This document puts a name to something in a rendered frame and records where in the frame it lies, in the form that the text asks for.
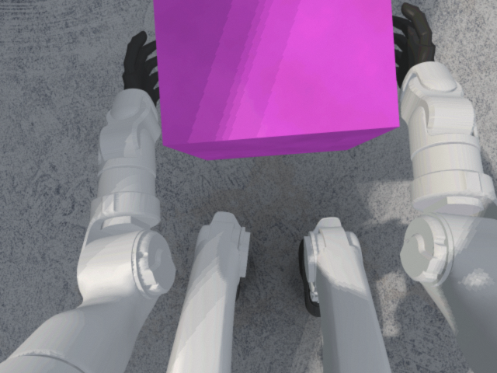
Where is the robot left upper arm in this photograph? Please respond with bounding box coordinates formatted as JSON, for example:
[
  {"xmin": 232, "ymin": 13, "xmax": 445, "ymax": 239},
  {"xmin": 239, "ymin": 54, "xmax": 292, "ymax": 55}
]
[{"xmin": 0, "ymin": 229, "xmax": 176, "ymax": 373}]

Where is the robot left hand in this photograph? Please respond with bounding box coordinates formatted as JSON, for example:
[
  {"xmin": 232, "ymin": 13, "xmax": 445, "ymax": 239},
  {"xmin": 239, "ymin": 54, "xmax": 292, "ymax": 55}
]
[{"xmin": 122, "ymin": 31, "xmax": 160, "ymax": 107}]

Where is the robot right upper arm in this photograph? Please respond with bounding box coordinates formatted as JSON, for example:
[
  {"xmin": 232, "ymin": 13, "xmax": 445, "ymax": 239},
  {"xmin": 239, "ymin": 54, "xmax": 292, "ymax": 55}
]
[{"xmin": 400, "ymin": 212, "xmax": 497, "ymax": 373}]

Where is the robot right hand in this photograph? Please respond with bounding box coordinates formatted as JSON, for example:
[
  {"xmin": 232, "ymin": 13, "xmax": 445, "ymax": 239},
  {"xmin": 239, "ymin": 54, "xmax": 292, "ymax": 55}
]
[{"xmin": 392, "ymin": 2, "xmax": 436, "ymax": 88}]

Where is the left robot forearm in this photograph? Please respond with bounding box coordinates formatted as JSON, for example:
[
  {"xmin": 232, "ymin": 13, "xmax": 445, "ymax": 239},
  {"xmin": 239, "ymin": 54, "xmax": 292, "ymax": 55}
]
[{"xmin": 77, "ymin": 89, "xmax": 161, "ymax": 292}]

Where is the robot right shin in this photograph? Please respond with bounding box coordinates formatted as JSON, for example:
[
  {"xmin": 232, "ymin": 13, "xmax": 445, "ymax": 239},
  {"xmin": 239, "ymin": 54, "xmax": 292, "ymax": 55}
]
[{"xmin": 308, "ymin": 217, "xmax": 363, "ymax": 302}]

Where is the robot left foot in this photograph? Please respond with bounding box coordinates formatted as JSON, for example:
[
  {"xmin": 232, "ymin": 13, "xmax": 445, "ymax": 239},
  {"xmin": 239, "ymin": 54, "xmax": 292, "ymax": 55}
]
[{"xmin": 235, "ymin": 278, "xmax": 241, "ymax": 301}]

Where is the right robot forearm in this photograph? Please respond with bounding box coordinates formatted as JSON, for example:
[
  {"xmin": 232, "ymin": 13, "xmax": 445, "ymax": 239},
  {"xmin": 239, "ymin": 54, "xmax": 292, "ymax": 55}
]
[{"xmin": 398, "ymin": 61, "xmax": 497, "ymax": 220}]

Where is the carton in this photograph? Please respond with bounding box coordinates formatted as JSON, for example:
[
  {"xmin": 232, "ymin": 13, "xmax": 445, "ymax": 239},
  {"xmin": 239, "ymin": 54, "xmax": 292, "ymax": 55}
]
[{"xmin": 153, "ymin": 0, "xmax": 400, "ymax": 160}]

